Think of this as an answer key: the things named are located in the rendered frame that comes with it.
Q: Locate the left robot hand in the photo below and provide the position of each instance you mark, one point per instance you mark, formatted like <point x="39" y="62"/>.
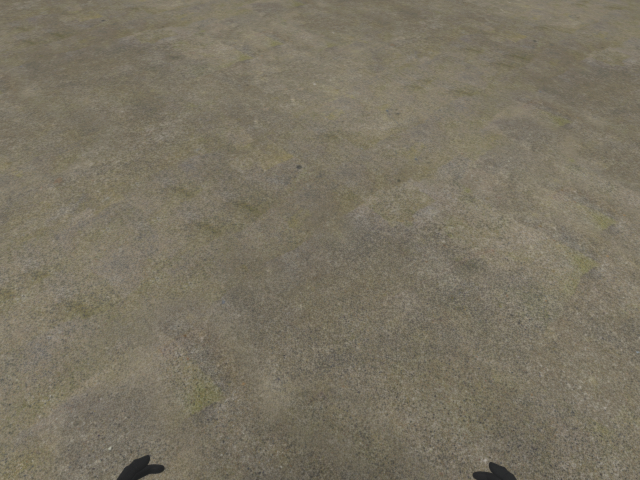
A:
<point x="140" y="468"/>

